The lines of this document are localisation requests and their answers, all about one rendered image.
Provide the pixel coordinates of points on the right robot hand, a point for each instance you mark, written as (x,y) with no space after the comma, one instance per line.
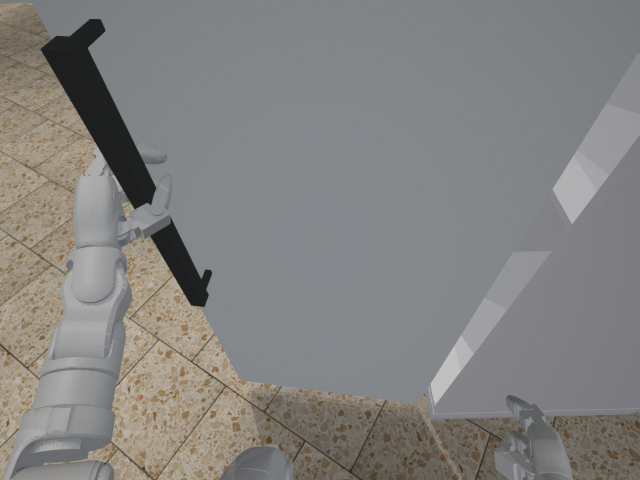
(542,451)

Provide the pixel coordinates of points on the fridge door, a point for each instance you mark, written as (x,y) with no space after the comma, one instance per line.
(355,173)

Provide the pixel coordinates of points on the left robot upper arm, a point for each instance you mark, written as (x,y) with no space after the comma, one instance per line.
(85,470)

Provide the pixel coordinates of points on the left robot thigh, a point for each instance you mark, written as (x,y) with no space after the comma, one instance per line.
(259,463)

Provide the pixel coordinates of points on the left robot forearm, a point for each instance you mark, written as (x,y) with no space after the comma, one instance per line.
(71,413)

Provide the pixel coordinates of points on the left robot hand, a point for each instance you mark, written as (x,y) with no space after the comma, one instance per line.
(98,202)

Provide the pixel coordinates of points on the handle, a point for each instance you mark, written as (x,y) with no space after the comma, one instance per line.
(78,74)

